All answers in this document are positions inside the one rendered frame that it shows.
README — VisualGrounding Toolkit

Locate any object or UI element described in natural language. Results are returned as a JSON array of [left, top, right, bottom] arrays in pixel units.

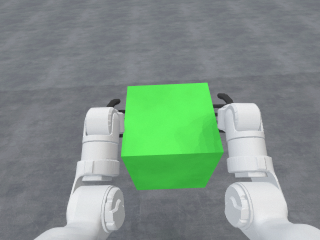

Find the robot left hand
[[106, 99, 126, 138]]

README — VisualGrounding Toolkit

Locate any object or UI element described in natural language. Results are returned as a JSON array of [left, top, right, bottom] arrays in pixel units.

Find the carton
[[121, 82, 224, 190]]

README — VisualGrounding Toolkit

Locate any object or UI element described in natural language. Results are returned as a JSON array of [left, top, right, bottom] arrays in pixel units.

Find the left robot upper arm
[[34, 185, 125, 240]]

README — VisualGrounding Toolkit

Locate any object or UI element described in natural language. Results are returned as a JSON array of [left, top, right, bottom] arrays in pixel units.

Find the robot right hand
[[213, 93, 233, 133]]

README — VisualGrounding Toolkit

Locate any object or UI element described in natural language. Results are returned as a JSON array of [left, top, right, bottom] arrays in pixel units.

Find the right robot upper arm
[[224, 182, 320, 240]]

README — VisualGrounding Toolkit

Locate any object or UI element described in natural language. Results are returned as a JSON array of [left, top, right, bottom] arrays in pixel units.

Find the robot right forearm
[[217, 103, 288, 211]]

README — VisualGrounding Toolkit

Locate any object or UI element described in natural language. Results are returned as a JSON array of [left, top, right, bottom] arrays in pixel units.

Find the robot left forearm
[[66, 107, 125, 220]]

